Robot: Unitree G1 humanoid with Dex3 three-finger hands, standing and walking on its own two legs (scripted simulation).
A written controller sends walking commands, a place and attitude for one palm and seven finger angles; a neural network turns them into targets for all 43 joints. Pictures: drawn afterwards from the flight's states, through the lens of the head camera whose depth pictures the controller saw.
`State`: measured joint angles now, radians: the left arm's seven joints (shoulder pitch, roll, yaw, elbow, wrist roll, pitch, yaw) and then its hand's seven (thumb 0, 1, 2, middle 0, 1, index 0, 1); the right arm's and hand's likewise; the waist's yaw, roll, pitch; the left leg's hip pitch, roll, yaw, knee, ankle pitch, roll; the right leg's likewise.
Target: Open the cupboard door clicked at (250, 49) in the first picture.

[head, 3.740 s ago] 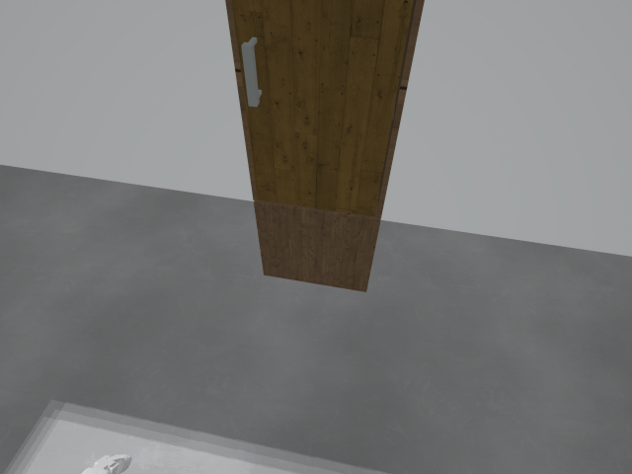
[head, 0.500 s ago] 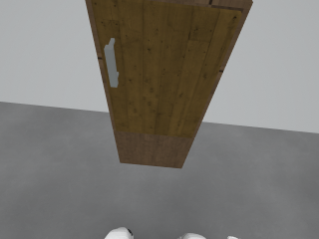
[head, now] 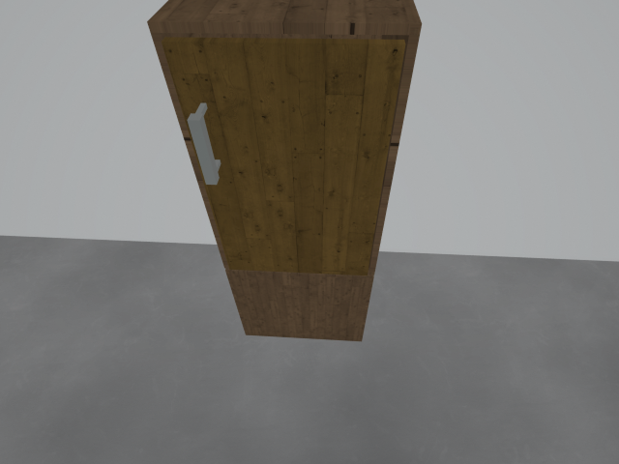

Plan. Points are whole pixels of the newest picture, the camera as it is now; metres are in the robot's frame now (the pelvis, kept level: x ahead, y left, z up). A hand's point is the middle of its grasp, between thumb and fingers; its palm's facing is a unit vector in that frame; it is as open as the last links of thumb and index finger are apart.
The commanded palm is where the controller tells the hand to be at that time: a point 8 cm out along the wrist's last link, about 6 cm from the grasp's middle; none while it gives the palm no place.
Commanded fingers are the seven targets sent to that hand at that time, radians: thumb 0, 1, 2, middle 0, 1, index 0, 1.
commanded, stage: come to a stop and stand still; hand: left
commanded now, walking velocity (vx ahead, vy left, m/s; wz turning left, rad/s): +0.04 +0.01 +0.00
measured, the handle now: (207, 144) +0.61 +0.23 +0.08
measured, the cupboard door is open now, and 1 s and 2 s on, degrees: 0 0 0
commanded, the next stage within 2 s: look again from close up in 0.24 s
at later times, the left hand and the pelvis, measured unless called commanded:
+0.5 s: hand out of the picture -0.02 +0.18 -0.18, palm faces +0.00 -0.98 -0.18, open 7.3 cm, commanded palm none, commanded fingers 0.00 0.90 0.90 -0.20 -0.30 -0.20 -0.30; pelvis -0.01 +0.02 -0.01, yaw +0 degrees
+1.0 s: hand out of the picture -0.04 +0.18 -0.18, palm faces +0.01 -0.99 -0.17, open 7.3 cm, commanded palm none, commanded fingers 0.00 0.90 0.90 -0.20 -0.30 -0.20 -0.30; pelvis -0.03 +0.02 -0.01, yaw -1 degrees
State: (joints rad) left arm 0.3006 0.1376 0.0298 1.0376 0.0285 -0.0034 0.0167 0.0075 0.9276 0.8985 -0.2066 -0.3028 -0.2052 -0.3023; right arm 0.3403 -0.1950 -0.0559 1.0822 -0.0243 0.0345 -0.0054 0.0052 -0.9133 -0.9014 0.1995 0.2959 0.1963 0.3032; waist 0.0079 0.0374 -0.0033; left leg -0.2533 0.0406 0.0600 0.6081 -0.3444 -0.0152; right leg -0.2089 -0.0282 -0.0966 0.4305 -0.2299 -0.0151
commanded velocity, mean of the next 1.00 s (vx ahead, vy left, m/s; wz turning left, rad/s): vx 0.02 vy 0.00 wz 0.00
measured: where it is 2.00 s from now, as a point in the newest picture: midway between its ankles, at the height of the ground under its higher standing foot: outside the picture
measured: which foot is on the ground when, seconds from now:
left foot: up 0.00-0.02, down 0.04-1.00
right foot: down 0.00-1.00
